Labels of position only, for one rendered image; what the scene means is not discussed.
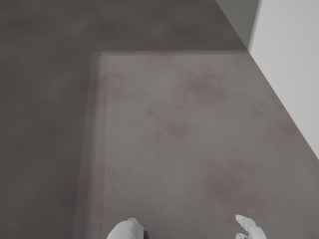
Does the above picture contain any robot left thigh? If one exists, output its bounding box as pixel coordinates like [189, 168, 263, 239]
[107, 220, 145, 239]

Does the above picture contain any left robot shin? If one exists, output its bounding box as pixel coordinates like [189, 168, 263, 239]
[128, 218, 139, 223]

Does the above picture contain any right robot hand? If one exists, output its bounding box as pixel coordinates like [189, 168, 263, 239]
[235, 214, 267, 239]

